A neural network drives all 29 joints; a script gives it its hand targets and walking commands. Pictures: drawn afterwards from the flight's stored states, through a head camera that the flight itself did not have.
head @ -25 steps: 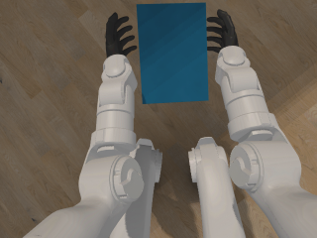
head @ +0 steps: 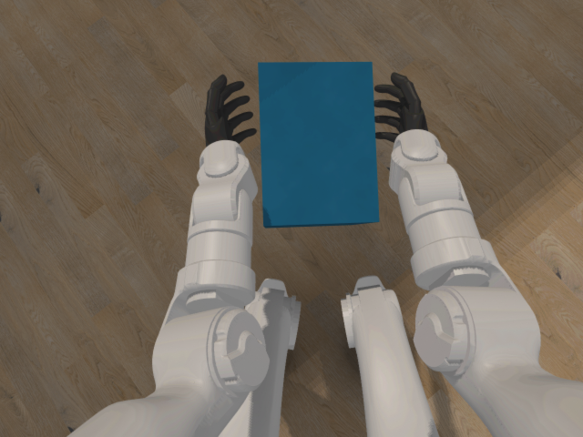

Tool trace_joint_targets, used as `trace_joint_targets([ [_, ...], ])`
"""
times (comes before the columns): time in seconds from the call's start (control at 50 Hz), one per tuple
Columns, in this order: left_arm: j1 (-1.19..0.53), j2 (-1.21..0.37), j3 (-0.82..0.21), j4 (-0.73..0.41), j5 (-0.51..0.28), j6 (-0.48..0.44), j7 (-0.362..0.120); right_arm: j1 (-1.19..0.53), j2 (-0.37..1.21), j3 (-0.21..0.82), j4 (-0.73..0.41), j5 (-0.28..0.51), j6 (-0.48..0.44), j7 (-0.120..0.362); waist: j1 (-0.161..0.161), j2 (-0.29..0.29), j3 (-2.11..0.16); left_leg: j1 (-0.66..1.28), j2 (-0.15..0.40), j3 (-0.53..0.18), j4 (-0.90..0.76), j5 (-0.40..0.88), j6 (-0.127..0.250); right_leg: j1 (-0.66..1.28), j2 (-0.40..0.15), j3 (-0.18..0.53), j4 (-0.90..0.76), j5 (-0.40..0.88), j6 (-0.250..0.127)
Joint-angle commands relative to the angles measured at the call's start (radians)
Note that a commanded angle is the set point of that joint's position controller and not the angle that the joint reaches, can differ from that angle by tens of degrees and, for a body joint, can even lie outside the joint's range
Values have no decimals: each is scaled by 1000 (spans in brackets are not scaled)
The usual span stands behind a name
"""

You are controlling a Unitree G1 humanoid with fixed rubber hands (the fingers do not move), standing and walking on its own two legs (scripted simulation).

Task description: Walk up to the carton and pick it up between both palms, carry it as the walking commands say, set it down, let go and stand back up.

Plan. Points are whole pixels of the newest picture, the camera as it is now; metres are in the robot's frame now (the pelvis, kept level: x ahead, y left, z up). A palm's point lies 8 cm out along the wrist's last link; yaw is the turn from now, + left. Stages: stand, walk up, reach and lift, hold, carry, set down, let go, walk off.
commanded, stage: reach and lift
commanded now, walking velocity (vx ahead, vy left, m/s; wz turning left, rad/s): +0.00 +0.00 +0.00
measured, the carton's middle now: (311, 156) +0.49 +0.00 -0.16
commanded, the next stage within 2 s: none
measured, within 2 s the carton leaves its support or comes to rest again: neither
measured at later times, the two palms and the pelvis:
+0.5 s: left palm (204, 130) +0.46 +0.11 +0.02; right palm (428, 122) +0.47 -0.12 +0.00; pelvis +0.02 +0.00 +0.07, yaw -1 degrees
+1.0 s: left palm (173, 119) +0.44 +0.11 +0.10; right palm (452, 108) +0.45 -0.12 +0.07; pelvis +0.04 +0.00 +0.13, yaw -1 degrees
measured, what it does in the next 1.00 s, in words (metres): rises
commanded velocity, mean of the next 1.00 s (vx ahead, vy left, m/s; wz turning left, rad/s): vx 0.00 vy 0.00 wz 0.00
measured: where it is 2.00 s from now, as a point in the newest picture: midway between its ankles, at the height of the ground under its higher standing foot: (319, 365)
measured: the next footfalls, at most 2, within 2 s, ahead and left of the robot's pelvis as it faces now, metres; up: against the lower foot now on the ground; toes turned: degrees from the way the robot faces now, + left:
none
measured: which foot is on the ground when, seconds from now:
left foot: down 0.00-1.00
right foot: down 0.00-1.00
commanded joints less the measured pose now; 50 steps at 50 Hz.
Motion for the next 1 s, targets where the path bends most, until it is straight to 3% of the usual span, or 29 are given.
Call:
trace_joint_targets([
  [0.0,-527,-991,-512,228,-107,50,-286,-649,1012,425,-38,124,-67,274,-7,-73,-949,466,-56,160,-198,160,36,623,49,-158,-208,157,-28],
  [0.98,-92,-1055,-595,180,-43,-16,-291,-246,1096,483,-102,63,-124,284,7,-59,-735,934,-20,72,-619,312,52,1041,32,-86,-634,280,-42],
])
